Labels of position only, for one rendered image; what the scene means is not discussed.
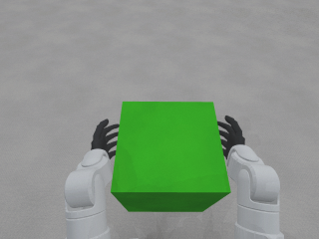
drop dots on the right robot forearm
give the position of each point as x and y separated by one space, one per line
258 195

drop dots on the robot right hand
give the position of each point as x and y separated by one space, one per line
234 135

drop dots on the carton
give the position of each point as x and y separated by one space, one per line
169 157

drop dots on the robot left hand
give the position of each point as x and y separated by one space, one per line
101 139

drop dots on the left robot forearm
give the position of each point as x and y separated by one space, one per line
85 197

